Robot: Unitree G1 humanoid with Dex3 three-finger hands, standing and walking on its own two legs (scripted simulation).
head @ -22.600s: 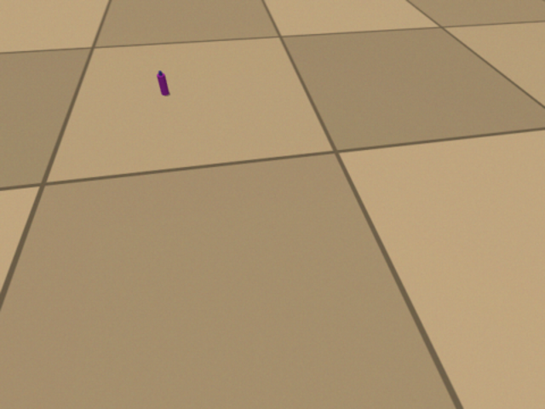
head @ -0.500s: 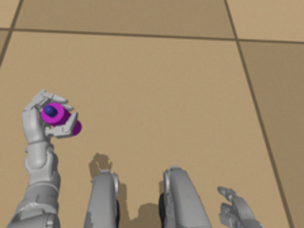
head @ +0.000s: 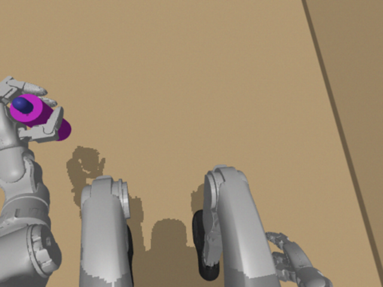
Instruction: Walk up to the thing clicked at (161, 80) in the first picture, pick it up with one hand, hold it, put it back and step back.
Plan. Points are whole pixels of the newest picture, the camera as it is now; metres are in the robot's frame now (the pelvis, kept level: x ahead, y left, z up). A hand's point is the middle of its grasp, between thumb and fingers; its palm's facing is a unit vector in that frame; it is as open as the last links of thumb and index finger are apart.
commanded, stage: crouch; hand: left
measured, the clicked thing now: (41, 118) +0.45 +0.25 -0.07
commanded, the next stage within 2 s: lower in 0.66 s
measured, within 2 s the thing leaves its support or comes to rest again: neither
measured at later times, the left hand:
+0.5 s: hand (54, 125) +0.46 +0.26 -0.14, palm faces +0.28 -0.96 -0.03, open 7.2 cm
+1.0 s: hand (63, 130) +0.46 +0.26 -0.20, palm faces +0.30 -0.95 -0.02, open 7.2 cm
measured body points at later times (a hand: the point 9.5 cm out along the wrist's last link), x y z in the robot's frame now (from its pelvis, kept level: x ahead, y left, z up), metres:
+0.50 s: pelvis -0.01 +0.01 -0.06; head +0.22 +0.08 +0.32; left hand +0.43 +0.31 -0.13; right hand +0.09 -0.27 -0.17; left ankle +0.09 +0.13 -0.35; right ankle +0.10 -0.12 -0.35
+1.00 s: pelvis -0.01 +0.01 -0.08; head +0.24 +0.10 +0.28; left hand +0.44 +0.31 -0.19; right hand +0.09 -0.27 -0.17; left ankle +0.09 +0.13 -0.35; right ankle +0.10 -0.12 -0.35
